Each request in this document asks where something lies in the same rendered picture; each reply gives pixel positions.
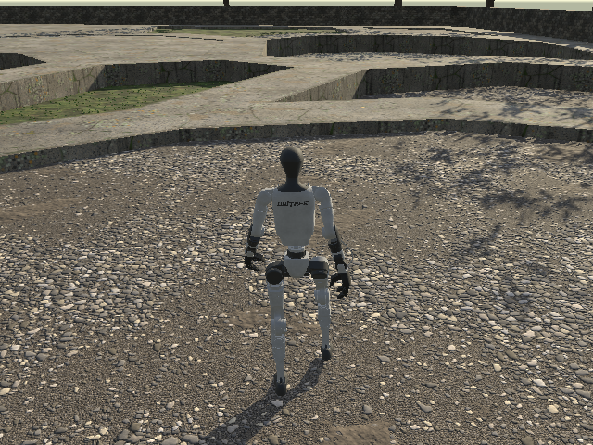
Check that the robot right upper arm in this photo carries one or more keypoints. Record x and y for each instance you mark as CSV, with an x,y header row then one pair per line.
x,y
322,195

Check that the left robot hand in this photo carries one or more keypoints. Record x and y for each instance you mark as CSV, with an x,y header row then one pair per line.
x,y
250,265

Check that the robot right forearm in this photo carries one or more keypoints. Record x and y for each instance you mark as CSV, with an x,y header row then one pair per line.
x,y
338,255

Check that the robot left upper arm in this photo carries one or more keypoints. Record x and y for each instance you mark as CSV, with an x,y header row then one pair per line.
x,y
260,211

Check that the robot left thigh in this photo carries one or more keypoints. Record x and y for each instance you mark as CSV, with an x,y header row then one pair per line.
x,y
275,285

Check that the robot left forearm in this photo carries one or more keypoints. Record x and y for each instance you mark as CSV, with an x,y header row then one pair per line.
x,y
251,244

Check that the humanoid robot head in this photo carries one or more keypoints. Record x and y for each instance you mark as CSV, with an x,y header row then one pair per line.
x,y
292,161

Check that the right robot hand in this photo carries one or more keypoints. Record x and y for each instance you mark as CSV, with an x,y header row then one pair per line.
x,y
346,280

